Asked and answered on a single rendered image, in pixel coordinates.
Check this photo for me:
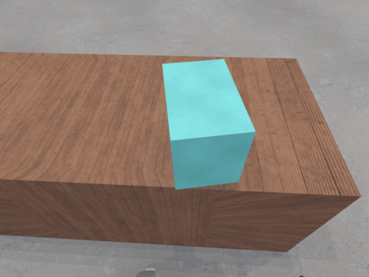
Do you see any carton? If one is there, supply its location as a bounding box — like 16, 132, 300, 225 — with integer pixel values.
162, 59, 256, 190

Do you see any pedestal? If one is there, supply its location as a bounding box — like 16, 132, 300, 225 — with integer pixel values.
0, 52, 361, 252

